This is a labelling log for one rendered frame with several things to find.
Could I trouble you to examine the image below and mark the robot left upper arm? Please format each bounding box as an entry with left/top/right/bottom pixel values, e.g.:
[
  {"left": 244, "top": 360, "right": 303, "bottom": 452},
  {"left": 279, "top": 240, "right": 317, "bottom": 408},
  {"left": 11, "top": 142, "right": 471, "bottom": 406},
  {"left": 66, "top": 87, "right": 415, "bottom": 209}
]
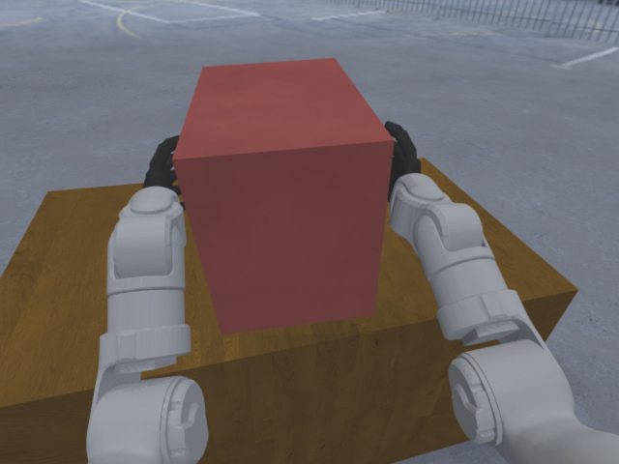
[{"left": 87, "top": 376, "right": 209, "bottom": 464}]

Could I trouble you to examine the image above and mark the left robot hand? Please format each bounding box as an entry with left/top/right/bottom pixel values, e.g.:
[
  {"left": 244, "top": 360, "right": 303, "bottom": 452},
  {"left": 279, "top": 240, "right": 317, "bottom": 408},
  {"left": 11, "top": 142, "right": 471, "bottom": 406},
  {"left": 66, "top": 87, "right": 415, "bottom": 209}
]
[{"left": 143, "top": 135, "right": 186, "bottom": 211}]

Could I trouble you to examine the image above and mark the pedestal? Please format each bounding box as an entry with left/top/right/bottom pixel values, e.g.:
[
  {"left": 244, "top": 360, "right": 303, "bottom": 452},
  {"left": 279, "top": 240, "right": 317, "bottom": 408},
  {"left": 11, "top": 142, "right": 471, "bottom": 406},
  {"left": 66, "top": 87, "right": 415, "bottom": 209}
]
[{"left": 0, "top": 158, "right": 578, "bottom": 464}]

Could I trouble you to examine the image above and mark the left robot forearm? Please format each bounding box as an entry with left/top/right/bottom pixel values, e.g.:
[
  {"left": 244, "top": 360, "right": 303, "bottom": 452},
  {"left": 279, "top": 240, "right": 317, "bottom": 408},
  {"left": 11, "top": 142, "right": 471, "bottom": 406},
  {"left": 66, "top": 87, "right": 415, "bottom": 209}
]
[{"left": 86, "top": 187, "right": 191, "bottom": 460}]

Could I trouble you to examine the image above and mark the carton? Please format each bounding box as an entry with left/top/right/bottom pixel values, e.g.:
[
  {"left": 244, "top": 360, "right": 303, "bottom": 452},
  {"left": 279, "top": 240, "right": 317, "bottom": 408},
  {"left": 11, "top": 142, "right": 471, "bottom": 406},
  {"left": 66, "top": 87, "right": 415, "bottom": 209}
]
[{"left": 172, "top": 58, "right": 395, "bottom": 334}]

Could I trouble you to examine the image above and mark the robot right upper arm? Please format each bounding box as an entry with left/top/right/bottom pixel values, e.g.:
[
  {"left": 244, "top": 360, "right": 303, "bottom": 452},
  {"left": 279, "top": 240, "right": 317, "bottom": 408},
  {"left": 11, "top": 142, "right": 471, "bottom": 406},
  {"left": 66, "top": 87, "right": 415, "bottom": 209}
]
[{"left": 449, "top": 339, "right": 619, "bottom": 464}]

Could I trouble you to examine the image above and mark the right robot hand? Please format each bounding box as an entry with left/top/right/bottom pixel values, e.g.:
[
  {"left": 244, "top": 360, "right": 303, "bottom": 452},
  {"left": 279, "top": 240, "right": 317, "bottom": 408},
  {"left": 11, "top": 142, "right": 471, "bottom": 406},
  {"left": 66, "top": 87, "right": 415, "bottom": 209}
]
[{"left": 385, "top": 121, "right": 421, "bottom": 204}]

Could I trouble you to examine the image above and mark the right robot forearm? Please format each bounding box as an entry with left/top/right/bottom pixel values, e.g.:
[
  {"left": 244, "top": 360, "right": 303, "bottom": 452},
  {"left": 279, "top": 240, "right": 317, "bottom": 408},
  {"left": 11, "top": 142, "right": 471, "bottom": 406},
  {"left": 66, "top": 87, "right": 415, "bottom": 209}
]
[{"left": 389, "top": 173, "right": 575, "bottom": 412}]

